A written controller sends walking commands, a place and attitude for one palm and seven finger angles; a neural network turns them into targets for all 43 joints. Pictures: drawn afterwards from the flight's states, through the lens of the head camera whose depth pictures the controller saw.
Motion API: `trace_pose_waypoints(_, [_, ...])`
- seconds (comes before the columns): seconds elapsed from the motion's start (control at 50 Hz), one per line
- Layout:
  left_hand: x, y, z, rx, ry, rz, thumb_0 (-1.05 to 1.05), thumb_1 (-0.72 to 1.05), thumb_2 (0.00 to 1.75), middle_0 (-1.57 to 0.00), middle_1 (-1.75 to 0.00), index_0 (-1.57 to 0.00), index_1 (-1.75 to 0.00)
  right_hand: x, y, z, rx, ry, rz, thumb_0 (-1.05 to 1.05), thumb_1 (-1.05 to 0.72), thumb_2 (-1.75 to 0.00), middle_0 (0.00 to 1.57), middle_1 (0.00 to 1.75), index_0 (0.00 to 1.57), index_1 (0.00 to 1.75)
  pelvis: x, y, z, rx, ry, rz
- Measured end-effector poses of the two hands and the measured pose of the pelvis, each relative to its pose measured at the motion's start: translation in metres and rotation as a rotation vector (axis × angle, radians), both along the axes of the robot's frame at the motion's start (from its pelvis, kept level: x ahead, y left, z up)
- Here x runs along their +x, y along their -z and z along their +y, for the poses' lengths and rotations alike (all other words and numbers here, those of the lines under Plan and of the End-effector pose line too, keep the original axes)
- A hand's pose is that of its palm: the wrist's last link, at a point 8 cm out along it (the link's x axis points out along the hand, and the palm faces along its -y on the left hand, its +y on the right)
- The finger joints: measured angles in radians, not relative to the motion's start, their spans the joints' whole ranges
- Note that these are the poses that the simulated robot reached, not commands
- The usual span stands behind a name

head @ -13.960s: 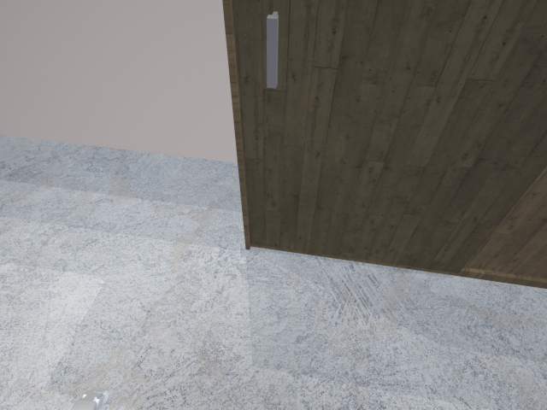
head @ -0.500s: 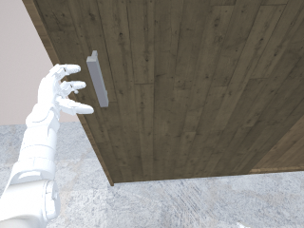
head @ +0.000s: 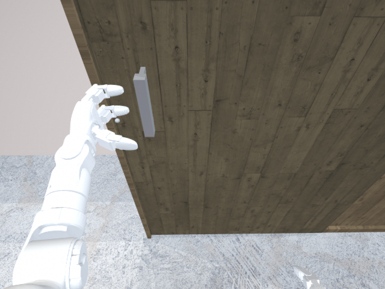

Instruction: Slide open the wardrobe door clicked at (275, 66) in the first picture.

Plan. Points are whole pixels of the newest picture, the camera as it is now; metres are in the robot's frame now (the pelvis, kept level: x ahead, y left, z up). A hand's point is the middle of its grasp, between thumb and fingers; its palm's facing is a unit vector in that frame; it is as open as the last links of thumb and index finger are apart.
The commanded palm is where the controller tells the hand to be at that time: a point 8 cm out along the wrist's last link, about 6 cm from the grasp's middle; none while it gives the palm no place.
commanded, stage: move the hooked fingers beside the handle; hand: left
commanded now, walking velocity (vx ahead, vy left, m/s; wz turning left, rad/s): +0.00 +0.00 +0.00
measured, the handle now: (146, 103) +0.48 +0.13 +0.14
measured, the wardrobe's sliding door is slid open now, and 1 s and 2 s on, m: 0.00 0.00 0.00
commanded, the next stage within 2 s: feel for the door with the fingertips in 0.12 s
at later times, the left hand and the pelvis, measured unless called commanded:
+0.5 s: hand (130, 121) +0.41 +0.15 +0.15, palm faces +0.01 -1.00 +0.01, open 14.0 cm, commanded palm +0.38 +0.20 +0.15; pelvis +0.00 -0.01 +0.00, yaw +0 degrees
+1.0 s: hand (133, 115) +0.43 +0.15 +0.15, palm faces +0.05 -1.00 +0.00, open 14.0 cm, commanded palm +0.40 +0.20 +0.15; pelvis +0.00 -0.02 +0.00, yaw +0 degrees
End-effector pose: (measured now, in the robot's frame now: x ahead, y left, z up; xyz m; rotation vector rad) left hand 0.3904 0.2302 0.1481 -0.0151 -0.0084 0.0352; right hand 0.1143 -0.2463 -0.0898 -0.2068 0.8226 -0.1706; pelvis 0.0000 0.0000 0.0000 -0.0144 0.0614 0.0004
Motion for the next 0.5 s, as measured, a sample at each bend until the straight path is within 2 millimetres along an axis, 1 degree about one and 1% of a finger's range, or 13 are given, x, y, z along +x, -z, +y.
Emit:
trace_pose_waypoints(0.06, [0.002,0.003,0.002,-0.001,-0.011,0.027,-0.01,-0.50,0.30,-0.30,-1.20,-0.30,-1.20,0.003,0.000,0.003,0.006,-0.008,-0.003,0.01,-0.90,-0.90,0.20,0.30,0.20,0.30,-0.001,0.000,0.000,0.000,-0.001,0.000])
trace_pose_waypoints(0.12, [0.001,0.005,0.006,0.004,-0.025,0.031,-0.02,-0.50,0.30,-0.30,-1.20,-0.30,-1.20,0.001,0.000,0.005,0.008,-0.010,0.004,0.01,-0.90,-0.90,0.20,0.30,0.20,0.30,-0.002,0.000,-0.001,0.000,0.000,0.002])
trace_pose_waypoints(0.26, [-0.001,-0.006,0.003,0.009,-0.008,-0.020,-0.02,-0.50,0.30,-0.30,-1.20,-0.29,-1.20,-0.010,0.006,0.001,0.008,-0.006,0.043,0.01,-0.90,-0.90,0.20,0.30,0.20,0.30,-0.001,-0.001,-0.002,0.000,-0.003,-0.001])
trace_pose_waypoints(0.32, [0.001,-0.003,0.000,-0.005,0.001,0.009,-0.01,-0.50,0.30,-0.30,-1.20,-0.30,-1.20,-0.015,0.007,-0.003,0.005,0.002,0.059,0.01,-0.90,-0.90,0.20,0.30,0.20,0.30,-0.001,0.000,-0.004,0.000,-0.006,-0.002])
trace_pose_waypoints(0.42, [0.002,0.005,-0.011,0.003,0.009,0.037,-0.01,-0.50,0.30,-0.30,-1.20,-0.29,-1.20,-0.020,0.008,-0.009,0.002,0.017,0.065,0.01,-0.90,-0.90,0.20,0.30,0.20,0.30,-0.002,0.000,-0.006,0.000,-0.004,0.001])
trace_pose_waypoints(0.5, [0.000,0.001,-0.028,0.005,0.021,-0.011,-0.02,-0.50,0.30,-0.30,-1.20,-0.29,-1.20,-0.021,0.009,-0.012,0.005,0.017,0.060,0.01,-0.90,-0.90,0.20,0.30,0.20,0.30,-0.002,0.000,-0.007,0.002,-0.001,0.000])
